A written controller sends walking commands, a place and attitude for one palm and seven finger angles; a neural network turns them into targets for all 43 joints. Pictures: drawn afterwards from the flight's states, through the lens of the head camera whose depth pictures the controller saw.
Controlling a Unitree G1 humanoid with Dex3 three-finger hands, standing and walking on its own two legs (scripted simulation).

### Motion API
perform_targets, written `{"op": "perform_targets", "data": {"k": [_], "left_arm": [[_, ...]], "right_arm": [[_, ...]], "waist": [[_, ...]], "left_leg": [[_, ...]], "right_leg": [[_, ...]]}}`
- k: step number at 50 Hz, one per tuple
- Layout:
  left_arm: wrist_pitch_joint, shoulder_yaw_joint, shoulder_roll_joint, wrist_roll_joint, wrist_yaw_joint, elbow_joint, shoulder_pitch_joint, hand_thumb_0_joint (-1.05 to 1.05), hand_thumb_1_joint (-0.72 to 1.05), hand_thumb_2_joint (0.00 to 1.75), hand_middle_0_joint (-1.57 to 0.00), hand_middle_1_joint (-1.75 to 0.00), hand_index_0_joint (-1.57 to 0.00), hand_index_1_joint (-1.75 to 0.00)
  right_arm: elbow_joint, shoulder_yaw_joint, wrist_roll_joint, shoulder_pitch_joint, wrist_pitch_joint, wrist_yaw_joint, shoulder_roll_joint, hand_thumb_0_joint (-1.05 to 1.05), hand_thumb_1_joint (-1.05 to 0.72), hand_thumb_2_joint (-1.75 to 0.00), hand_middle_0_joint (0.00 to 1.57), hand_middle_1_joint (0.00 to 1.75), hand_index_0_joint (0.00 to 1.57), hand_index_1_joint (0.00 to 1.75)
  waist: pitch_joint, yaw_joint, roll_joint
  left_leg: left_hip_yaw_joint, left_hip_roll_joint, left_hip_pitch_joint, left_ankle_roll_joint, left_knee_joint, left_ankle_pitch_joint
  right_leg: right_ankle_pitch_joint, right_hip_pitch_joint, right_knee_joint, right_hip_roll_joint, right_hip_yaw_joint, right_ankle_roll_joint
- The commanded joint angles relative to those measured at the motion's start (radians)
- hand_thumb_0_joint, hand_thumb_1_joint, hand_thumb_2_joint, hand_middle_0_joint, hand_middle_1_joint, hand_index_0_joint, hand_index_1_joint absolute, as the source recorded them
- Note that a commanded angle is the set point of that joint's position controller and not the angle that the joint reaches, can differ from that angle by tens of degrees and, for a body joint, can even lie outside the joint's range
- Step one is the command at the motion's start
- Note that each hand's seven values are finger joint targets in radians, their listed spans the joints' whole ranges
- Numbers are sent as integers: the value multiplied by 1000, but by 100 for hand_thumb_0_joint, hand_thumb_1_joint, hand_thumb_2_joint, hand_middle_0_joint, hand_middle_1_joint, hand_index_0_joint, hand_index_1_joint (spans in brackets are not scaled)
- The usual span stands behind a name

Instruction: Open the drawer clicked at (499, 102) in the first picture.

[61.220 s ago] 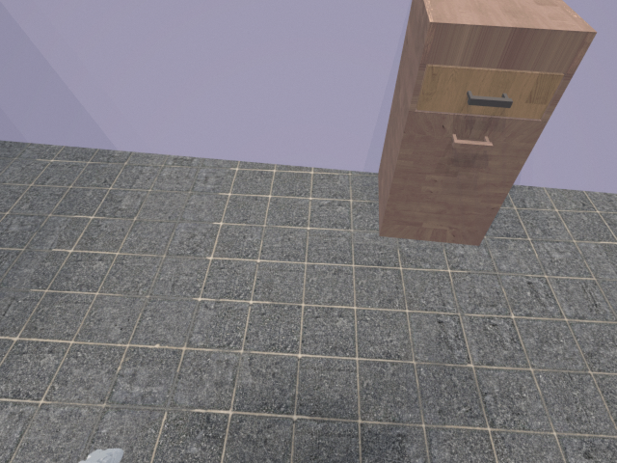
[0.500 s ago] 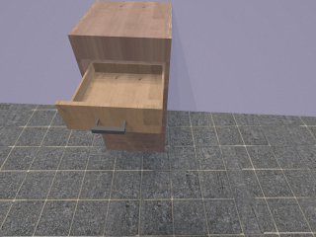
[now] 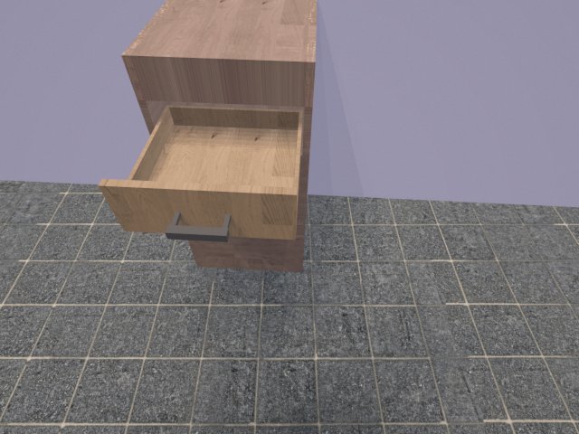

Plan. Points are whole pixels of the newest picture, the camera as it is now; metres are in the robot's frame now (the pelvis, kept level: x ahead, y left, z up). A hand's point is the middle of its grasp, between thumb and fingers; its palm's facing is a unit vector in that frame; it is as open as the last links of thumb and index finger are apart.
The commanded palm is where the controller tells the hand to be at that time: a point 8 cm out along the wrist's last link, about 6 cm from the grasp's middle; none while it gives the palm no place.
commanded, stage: look to check the result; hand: left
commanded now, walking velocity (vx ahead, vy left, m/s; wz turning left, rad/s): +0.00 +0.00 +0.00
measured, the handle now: (200, 225) +0.50 +0.22 -0.08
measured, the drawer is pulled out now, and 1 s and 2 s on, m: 0.30 0.30 0.30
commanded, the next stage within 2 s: stand and wait in 0.20 s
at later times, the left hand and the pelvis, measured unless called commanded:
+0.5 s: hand out of the picture -0.01 +0.15 -0.18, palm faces +0.07 -0.98 -0.17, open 7.3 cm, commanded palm none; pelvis +0.01 -0.01 +0.00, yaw +0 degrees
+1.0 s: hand out of the picture +0.00 +0.14 -0.17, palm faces +0.08 -0.98 -0.17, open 7.3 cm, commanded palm none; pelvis +0.02 -0.02 +0.00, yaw +0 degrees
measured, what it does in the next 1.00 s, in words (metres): stands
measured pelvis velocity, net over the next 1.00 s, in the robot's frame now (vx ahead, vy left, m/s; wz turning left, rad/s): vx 0.02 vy -0.02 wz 0.01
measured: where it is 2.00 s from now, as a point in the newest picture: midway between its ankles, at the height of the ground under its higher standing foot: outside the picture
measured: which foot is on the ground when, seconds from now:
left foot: down 0.00-1.00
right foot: down 0.00-1.00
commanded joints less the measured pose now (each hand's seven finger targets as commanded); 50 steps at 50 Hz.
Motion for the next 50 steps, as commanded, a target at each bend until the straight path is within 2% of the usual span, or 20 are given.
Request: {"op": "perform_targets", "data": {"k": [1,6,9,15,18,22,26,41,48,50], "left_arm": [[-10,13,84,-2,8,-18,84,0,90,90,-20,-30,-20,-30],[-11,13,82,-2,8,-17,78,0,90,90,-20,-30,-20,-30],[-12,14,83,-1,8,-17,79,0,90,90,-20,-30,-20,-30],[-12,15,85,-2,7,-20,71,0,90,90,-20,-30,-20,-30],[-13,16,84,-3,7,-21,69,0,90,90,-20,-30,-20,-30],[-14,16,83,-3,7,-18,67,0,90,90,-20,-30,-20,-30],[-15,16,86,-3,8,-19,61,0,90,90,-20,-30,-20,-30],[-14,17,87,-4,7,-16,59,0,90,90,-20,-30,-20,-30],[-17,18,91,-5,7,-14,61,0,90,90,-20,-30,-20,-30],[-17,17,88,-4,8,-15,64,0,90,90,-20,-30,-20,-30]], "right_arm": [[-8,-12,-1,108,-11,-2,-66,0,-90,-90,20,30,20,30],[-7,-11,0,102,-13,-4,-66,0,-90,-90,20,30,20,30],[-9,-14,2,93,-10,-3,-69,0,-90,-90,20,30,20,30],[-7,-13,-1,93,-9,-2,-64,0,-90,-90,20,30,20,30],[-5,-11,-2,91,-12,-4,-66,0,-90,-90,20,30,20,30],[-5,-13,-1,87,-13,-5,-67,0,-90,-90,20,30,20,30],[-2,-11,0,91,-13,-5,-67,0,-90,-90,20,30,20,30],[1,-12,-2,86,-8,-5,-68,0,-90,-90,20,30,20,30],[4,-11,-1,83,-10,-7,-65,0,-90,-90,20,30,20,30],[5,-12,-1,86,-9,-6,-62,0,-90,-90,20,30,20,30]], "waist": [[46,-4,8],[47,-5,8],[56,-3,-7],[57,-4,-1],[41,-3,17],[36,-3,-3],[34,-4,9],[49,-2,8],[33,0,-5],[42,-3,13]], "left_leg": [[-77,81,-71,35,-97,26],[-81,88,-64,34,-102,47],[-73,84,-59,30,-95,36],[-70,80,-62,30,-94,33],[-71,82,-55,29,-96,60],[-69,84,-49,28,-96,69],[-68,88,-46,27,-97,88],[-58,82,-44,22,-92,62],[-55,83,-34,19,-86,94],[-54,85,-30,19,-85,89]], "right_leg": [[-51,-1,-112,-88,95,-27],[-23,5,-107,-87,88,-26],[-44,-11,-116,-86,91,-26],[-64,-8,-127,-90,94,-26],[-28,9,-118,-90,96,-29],[-11,20,-118,-91,89,-28],[12,29,-116,-90,88,-29],[-33,14,-135,-90,95,-30],[12,34,-129,-93,92,-33],[0,21,-135,-92,94,-33]]}}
